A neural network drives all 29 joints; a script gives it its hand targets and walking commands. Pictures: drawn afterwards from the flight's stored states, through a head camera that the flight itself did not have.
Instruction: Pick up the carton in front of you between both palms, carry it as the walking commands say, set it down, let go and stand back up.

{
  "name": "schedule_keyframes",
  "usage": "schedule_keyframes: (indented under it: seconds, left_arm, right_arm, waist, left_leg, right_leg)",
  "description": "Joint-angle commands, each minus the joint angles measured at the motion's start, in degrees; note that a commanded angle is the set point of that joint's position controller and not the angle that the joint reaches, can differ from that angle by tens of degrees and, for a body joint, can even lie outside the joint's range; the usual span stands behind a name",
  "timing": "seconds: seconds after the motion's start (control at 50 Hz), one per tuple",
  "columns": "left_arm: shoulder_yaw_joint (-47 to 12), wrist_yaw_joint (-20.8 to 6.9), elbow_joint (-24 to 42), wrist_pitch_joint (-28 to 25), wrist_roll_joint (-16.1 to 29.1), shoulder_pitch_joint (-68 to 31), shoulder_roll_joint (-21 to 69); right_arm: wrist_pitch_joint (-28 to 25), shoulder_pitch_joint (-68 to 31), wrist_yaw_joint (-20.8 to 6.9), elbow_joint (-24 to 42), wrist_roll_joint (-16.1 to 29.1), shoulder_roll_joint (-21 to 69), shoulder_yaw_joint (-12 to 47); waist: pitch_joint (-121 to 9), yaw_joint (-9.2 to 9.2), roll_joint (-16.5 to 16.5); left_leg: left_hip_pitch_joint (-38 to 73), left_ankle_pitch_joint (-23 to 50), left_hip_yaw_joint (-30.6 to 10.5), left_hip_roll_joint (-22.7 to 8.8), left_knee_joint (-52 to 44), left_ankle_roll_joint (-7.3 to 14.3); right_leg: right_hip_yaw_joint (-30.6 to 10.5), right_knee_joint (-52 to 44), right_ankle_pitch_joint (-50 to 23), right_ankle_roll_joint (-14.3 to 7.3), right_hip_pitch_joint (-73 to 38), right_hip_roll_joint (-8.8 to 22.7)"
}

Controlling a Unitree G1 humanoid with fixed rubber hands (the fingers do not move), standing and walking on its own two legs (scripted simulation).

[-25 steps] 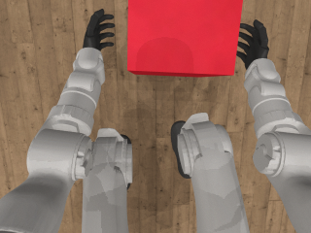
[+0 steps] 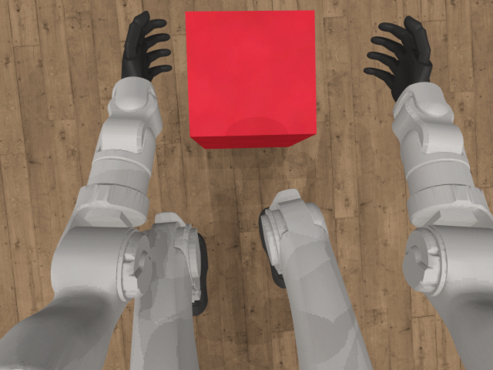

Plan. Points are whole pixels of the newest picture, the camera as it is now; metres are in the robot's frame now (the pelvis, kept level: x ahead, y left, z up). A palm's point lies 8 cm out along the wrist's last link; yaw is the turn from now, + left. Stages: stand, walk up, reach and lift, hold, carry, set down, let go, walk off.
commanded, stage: set down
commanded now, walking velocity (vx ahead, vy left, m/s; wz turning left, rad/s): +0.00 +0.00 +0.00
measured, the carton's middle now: (248, 94) +0.52 -0.09 -0.31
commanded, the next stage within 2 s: let go in 0.64 s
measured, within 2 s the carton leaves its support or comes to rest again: neither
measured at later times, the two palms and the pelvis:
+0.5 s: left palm (63, 31) +0.52 +0.09 +0.03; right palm out of the picture +0.45 -0.30 +0.04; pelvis +0.03 +0.01 +0.13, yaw -1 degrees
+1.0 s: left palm out of the picture +0.44 +0.12 +0.15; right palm out of the picture +0.39 -0.30 +0.16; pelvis +0.09 -0.02 +0.27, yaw -2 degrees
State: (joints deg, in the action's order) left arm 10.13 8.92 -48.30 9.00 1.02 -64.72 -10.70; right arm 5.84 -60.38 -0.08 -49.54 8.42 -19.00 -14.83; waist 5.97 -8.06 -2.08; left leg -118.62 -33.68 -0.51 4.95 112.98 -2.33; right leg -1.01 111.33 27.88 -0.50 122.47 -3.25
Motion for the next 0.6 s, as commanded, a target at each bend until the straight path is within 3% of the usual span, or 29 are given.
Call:
schedule_keyframes:
  seconds: [0.0, 0.02, 0.04, 0.06, 0.08, 0.1, 0.12, 0.14, 0.16, 0.18, 0.2, 0.22, 0.24, 0.26, 0.28, 0.3, 0.34, 0.36, 0.38, 0.4, 0.42, 0.44, 0.46, 0.48, 0.5, 0.52, 0.54, 0.56, 0.58]
  left_arm:
    - [1.6, -1.0, 4.0, -1.0, -1.3, -9.5, -3.1]
    - [1.3, -1.1, 3.9, -0.8, -1.2, -8.4, -3.1]
    - [-0.4, -1.2, 4.9, -1.4, -1.1, -6.7, -0.2]
    - [3.3, -1.2, 3.4, -1.6, -2.1, -6.2, -2.8]
    - [0.8, -1.5, 4.4, -1.4, -1.6, -6.4, -2.1]
    - [1.4, -1.6, 5.1, -1.8, -1.6, -6.4, -1.4]
    - [2.1, -1.3, 8.4, -1.3, -3.6, -6.8, -3.0]
    - [0.3, -1.1, 8.0, -1.1, -1.7, -7.0, -0.9]
    - [-0.7, -1.1, 7.7, -0.8, -1.6, -5.9, -0.3]
    - [1.4, -1.4, 9.2, -1.0, -1.9, -6.2, -1.2]
    - [-1.1, -1.4, 8.8, -0.7, -1.0, -6.1, -0.9]
    - [1.5, -1.2, 9.2, -0.5, -2.4, -7.2, -2.0]
    - [-0.6, -1.2, 15.8, -0.3, -0.9, -9.0, -1.2]
    - [0.9, -0.7, 13.3, 0.2, -2.1, -6.2, -2.6]
    - [-2.2, -0.8, 20.0, 0.2, 0.0, -5.4, -0.6]
    - [-1.3, -1.0, 14.5, 1.4, -0.1, -2.6, 0.2]
    - [-0.8, -0.8, 14.7, 2.1, -1.7, -4.1, 0.8]
    - [0.1, -0.4, 14.0, 2.2, -1.9, -1.7, 0.0]
    - [-0.9, -0.3, 17.3, 1.7, -1.8, 0.9, 1.0]
    - [0.5, -0.2, 15.8, 1.4, -1.4, -2.5, 0.9]
    - [0.1, -0.7, 14.7, 1.3, -1.9, -1.1, 1.6]
    - [-0.4, -1.1, 14.8, 1.4, -2.8, -3.0, 0.5]
    - [0.7, -1.0, 15.5, 1.2, -2.1, -1.5, 0.7]
    - [0.9, -0.9, 10.9, 1.1, -4.3, 2.1, 1.3]
    - [1.4, -1.3, 13.3, 0.9, -3.4, 0.4, 1.9]
    - [1.6, -1.4, 12.8, 1.4, -4.4, 0.7, 1.1]
    - [1.5, -1.8, 9.7, 0.9, -4.1, 3.3, 2.2]
    - [1.1, -2.1, 10.1, 1.0, -3.7, 2.2, 2.8]
    - [1.6, -2.0, 11.7, 0.4, -4.1, 4.6, 3.5]
  right_arm:
    - [-0.8, -6.2, -1.2, 3.6, -2.4, -4.3, -1.8]
    - [-1.3, -5.8, -1.3, 5.1, -1.5, -6.2, -2.7]
    - [-1.5, -4.5, -1.7, 2.9, -2.5, -6.8, -3.5]
    - [-1.6, -5.2, -1.5, 5.6, -4.1, -4.7, -2.8]
    - [-1.7, -4.4, -2.1, 5.2, -3.2, -6.4, -4.6]
    - [-1.5, -4.0, -2.3, 5.7, -2.0, -5.8, -2.7]
    - [-1.9, -4.3, -2.2, 6.4, -5.1, -8.5, -6.8]
    - [-1.5, -4.6, -2.4, 4.9, -3.9, -7.4, -4.1]
    - [-1.8, -4.0, -3.1, 5.4, -3.7, -7.5, -5.7]
    - [-1.3, -3.6, -3.2, 5.4, -2.3, -6.0, -3.0]
    - [-1.5, -3.7, -3.4, 6.2, -3.6, -7.1, -5.5]
    - [-1.4, -5.1, -2.9, 10.4, -4.4, -7.6, -5.8]
    - [-1.4, -5.9, -2.9, 12.7, -4.5, -9.8, -7.9]
    - [-0.9, -3.5, -3.0, 12.0, -3.5, -8.1, -5.8]
    - [-0.6, -2.2, -3.3, 13.0, -3.4, -9.6, -5.5]
    - [0.3, -0.8, -3.6, 10.3, -2.5, -7.4, -4.2]
    - [0.5, -3.0, -4.7, 11.9, -3.4, -9.4, -7.2]
    - [0.5, -1.9, -5.0, 9.9, -3.2, -9.2, -6.3]
    - [-0.1, 0.2, -5.2, 10.4, -4.5, -10.3, -8.4]
    - [-0.2, -2.7, -5.2, 11.6, -5.4, -10.9, -8.2]
    - [0.1, 1.6, -5.8, 5.6, -4.2, -7.5, -5.6]
    - [-0.7, 0.1, -5.9, 9.5, -3.9, -7.7, -7.6]
    - [-1.0, -0.9, -6.2, 9.1, -4.9, -9.6, -6.0]
    - [0.0, 0.4, -6.4, 5.7, -5.1, -6.3, -4.6]
    - [-0.3, -1.0, -6.8, 3.8, -6.1, -7.9, -5.5]
    - [-0.7, -1.3, -6.8, 6.8, -5.8, -7.4, -8.2]
    - [-0.5, 0.7, -6.7, 5.5, -5.7, -5.8, -6.5]
    - [-1.2, 2.2, -6.8, 4.2, -7.1, -7.2, -7.9]
    - [-1.3, 0.6, -6.7, 6.5, -6.6, -8.5, -8.0]
  waist:
    - [-57.5, -2.35, 3.2]
    - [-60.0, -1.52, 0.9]
    - [-59.1, -2.27, -1.2]
    - [-58.1, 0.27, 4.2]
    - [-59.6, -3.57, 1.2]
    - [-62.2, -1.97, 0.5]
    - [-62.9, -2.84, 0.6]
    - [-63.6, -0.95, -0.3]
    - [-61.7, -2.97, -1.7]
    - [-60.8, 0.41, -1.4]
    - [-63.4, -2.37, -1.4]
    - [-64.6, -1.12, 0.4]
    - [-71.2, -4.44, 0.1]
    - [-72.1, -2.39, -0.8]
    - [-76.6, -2.82, -1.2]
    - [-72.0, -1.42, -1.5]
    - [-66.3, -3.70, -5.1]
    - [-68.6, -0.33, -1.7]
    - [-69.5, -2.24, -4.1]
    - [-68.0, -2.18, -1.4]
    - [-64.0, -1.94, -1.8]
    - [-61.5, -4.70, -2.7]
    - [-61.0, -1.22, -1.1]
    - [-57.6, 0.02, -0.4]
    - [-54.8, -0.74, 0.6]
    - [-56.4, -0.17, 0.0]
    - [-55.9, 0.46, 0.1]
    - [-55.0, -2.61, -0.8]
    - [-58.3, -0.12, -1.9]
  left_leg:
    - [16.4, 4.0, 5.5, 2.4, -14.4, 1.6]
    - [20.8, 4.7, 5.6, 2.6, -16.0, 1.0]
    - [19.9, 6.9, 5.0, 2.8, -17.4, 0.3]
    - [19.9, 7.4, 5.7, 2.6, -17.3, 0.9]
    - [21.1, 5.2, 4.8, 2.6, -19.5, 0.7]
    - [23.7, 8.0, 5.7, 2.6, -19.3, 0.0]
    - [23.6, 8.1, 4.0, 2.4, -20.5, 0.6]
    - [25.2, 9.3, 5.3, 2.9, -20.8, -0.1]
    - [26.5, 7.6, 3.7, 1.9, -23.4, 0.2]
    - [26.4, 9.9, 4.7, 2.3, -22.5, 0.0]
    - [26.9, 8.6, 4.2, 1.7, -23.5, 0.2]
    - [26.3, 8.8, 4.8, 1.9, -23.8, 0.3]
    - [33.2, 9.6, 4.1, 2.1, -25.6, -0.3]
    - [34.8, 9.7, 5.6, 2.6, -26.6, -0.1]
    - [39.3, 12.2, 5.1, 2.6, -29.0, -0.7]
    - [39.1, 11.4, 4.2, 2.3, -30.6, -0.4]
    - [40.9, 8.9, 4.2, 1.6, -32.0, -0.9]
    - [43.6, 13.4, 3.0, 1.6, -33.6, -0.3]
    - [44.4, 14.9, 3.2, 1.4, -32.9, -1.3]
    - [45.3, 15.6, 1.9, 1.3, -35.6, -0.8]
    - [43.1, 11.6, 3.7, 1.6, -35.7, -0.7]
    - [45.4, 11.2, 1.9, 1.0, -38.8, -0.3]
    - [44.2, 12.4, 2.2, 1.5, -39.4, -0.6]
    - [43.3, 8.3, 3.0, 1.2, -41.1, -0.3]
    - [42.1, 9.0, 1.8, 1.0, -42.9, -0.3]
    - [44.9, 12.4, 1.4, 1.0, -42.7, -0.2]
    - [46.9, 13.0, 2.3, 1.0, -45.7, -0.3]
    - [46.2, 10.9, 1.7, 0.7, -45.6, -1.0]
    - [48.4, 12.8, 2.7, 1.0, -46.2, -1.2]
  right_leg:
    - [2.6, -16.9, -15.2, 3.1, -41.2, 0.3]
    - [3.7, -17.3, -16.2, 3.1, -43.6, 0.1]
    - [3.2, -18.1, -18.6, 3.0, -42.4, 0.6]
    - [2.7, -20.0, -18.6, 3.8, -44.0, 0.1]
    - [3.8, -20.4, -17.4, 3.4, -43.6, 0.5]
    - [3.1, -21.7, -18.6, 3.5, -44.5, -0.1]
    - [3.2, -21.1, -20.6, 2.8, -45.4, 0.3]
    - [2.4, -23.2, -19.8, 2.8, -46.3, 0.2]
    - [3.9, -23.0, -19.5, 2.7, -43.7, 0.6]
    - [2.8, -24.0, -19.6, 2.7, -42.7, 0.5]
    - [3.1, -23.8, -21.6, 3.1, -46.2, 0.6]
    - [3.2, -25.3, -21.8, 2.5, -49.8, -0.1]
    - [4.4, -26.7, -22.7, 2.8, -52.9, -0.1]
    - [4.6, -27.4, -23.6, 2.6, -54.7, -1.1]
    - [4.9, -28.6, -24.9, 2.8, -59.4, -0.7]
    - [3.9, -29.7, -23.5, 2.7, -54.6, -0.5]
    - [5.1, -32.1, -19.9, 2.0, -50.3, -1.1]
    - [4.8, -32.6, -22.0, 2.8, -52.9, -0.4]
    - [4.6, -32.4, -23.3, 2.5, -51.6, -0.1]
    - [5.2, -33.3, -24.7, 2.7, -52.5, -0.4]
    - [5.1, -35.0, -20.8, 2.6, -53.2, -0.4]
    - [5.4, -36.5, -20.3, 1.8, -50.1, -1.0]
    - [4.7, -37.4, -20.7, 2.0, -54.8, -0.4]
    - [3.8, -40.1, -17.3, 2.9, -56.5, -0.6]
    - [3.8, -40.8, -17.2, 2.6, -55.3, -0.4]
    - [3.4, -41.9, -19.5, 2.3, -56.1, -0.3]
    - [4.6, -42.7, -20.5, 2.7, -58.6, -1.3]
    - [4.5, -44.1, -19.2, 2.4, -58.4, -0.5]
    - [2.6, -44.1, -21.8, 2.1, -61.4, -0.6]
